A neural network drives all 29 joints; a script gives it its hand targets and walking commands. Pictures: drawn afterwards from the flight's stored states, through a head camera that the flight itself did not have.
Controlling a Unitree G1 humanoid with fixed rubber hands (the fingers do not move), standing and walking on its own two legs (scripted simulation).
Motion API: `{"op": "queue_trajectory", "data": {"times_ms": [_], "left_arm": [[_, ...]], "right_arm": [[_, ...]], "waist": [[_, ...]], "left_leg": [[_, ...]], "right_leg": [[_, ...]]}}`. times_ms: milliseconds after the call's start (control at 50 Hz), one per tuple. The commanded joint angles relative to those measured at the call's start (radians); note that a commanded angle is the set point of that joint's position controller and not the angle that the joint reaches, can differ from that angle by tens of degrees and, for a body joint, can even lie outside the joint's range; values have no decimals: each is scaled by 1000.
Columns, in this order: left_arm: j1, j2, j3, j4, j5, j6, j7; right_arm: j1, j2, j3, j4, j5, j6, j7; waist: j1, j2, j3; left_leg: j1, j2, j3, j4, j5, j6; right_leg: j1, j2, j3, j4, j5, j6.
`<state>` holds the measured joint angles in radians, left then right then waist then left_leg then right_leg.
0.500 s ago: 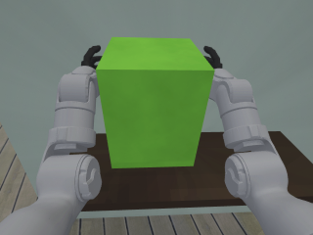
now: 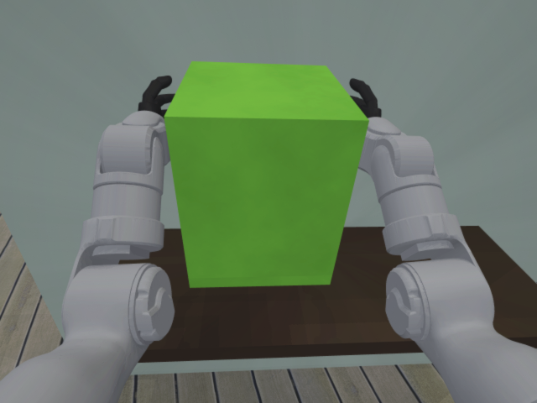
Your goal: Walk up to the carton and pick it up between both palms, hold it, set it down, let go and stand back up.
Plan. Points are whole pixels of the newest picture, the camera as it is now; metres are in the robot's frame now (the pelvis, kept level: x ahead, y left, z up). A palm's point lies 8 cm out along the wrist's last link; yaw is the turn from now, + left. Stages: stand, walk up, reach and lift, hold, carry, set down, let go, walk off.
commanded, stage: set down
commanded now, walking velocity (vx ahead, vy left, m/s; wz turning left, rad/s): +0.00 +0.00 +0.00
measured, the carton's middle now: (260, 172) +0.36 +0.01 +0.26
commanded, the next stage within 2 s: none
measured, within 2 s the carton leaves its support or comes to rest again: neither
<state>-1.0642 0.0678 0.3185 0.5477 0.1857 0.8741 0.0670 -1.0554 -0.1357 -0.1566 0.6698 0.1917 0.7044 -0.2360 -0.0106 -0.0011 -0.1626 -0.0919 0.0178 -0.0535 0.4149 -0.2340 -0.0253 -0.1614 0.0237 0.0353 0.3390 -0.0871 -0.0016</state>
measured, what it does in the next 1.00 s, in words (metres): stands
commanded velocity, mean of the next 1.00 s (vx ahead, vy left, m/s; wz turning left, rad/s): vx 0.00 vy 0.00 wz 0.00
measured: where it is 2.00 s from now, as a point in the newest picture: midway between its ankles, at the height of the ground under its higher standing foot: outside the picture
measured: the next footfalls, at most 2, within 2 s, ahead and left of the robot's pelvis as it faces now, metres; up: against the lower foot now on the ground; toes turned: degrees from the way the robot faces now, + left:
none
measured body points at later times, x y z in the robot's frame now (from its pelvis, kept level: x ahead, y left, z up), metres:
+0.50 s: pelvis +0.00 -0.01 +0.00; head -0.06 +0.01 +0.45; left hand +0.41 +0.16 +0.29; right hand +0.41 -0.13 +0.28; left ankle +0.00 +0.13 -0.74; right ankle +0.07 -0.12 -0.74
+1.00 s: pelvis +0.01 +0.00 +0.00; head -0.04 +0.03 +0.45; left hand +0.42 +0.16 +0.26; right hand +0.41 -0.13 +0.25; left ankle +0.00 +0.14 -0.74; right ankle +0.07 -0.12 -0.74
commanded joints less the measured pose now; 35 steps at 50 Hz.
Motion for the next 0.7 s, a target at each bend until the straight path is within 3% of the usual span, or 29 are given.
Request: {"op": "queue_trajectory", "data": {"times_ms": [0,100,220,300,400,480,560,680], "left_arm": [[-954,-626,-332,-194,-219,-116,-164],[-896,-610,-259,-124,-135,-178,-189],[-682,-509,-112,2,23,-202,-257],[-650,-534,-196,-80,-5,-218,-278],[-692,-585,-354,-236,-87,-255,-245],[-678,-604,-448,-324,-124,-266,-219],[-605,-630,-481,-319,-133,-258,-200],[-518,-666,-471,-280,-111,-244,-197]], "right_arm": [[-1078,728,303,-229,250,-100,132],[-1004,678,213,-126,154,-195,145],[-814,584,165,39,44,-284,154],[-806,579,179,-97,32,-352,129],[-778,621,258,-256,66,-414,105],[-759,628,320,-349,84,-438,90],[-776,635,372,-438,105,-454,84],[-755,610,370,-440,101,-458,91]], "waist": [[-140,27,-356],[-133,50,-279],[-142,-1,-129],[-172,3,-190],[-202,26,-371],[-210,35,-430],[-192,31,-427],[-184,39,-365]], "left_leg": [[-273,-68,-28,-149,-4,20],[-226,-58,-11,-186,-46,14],[-174,-68,29,-218,-54,38],[-105,-77,37,-196,23,22],[20,-98,37,-115,218,-7],[91,-92,25,-69,324,-28],[98,-87,23,-52,350,-32],[89,-82,22,-64,312,-31]], "right_leg": [[404,47,-26,-29,67,6],[393,42,-44,-48,10,0],[415,40,-62,-81,-43,1],[457,46,-76,-88,25,3],[494,52,-94,-62,182,10],[485,59,-104,-56,226,15],[473,55,-103,-57,247,24],[438,56,-103,-63,211,23]]}}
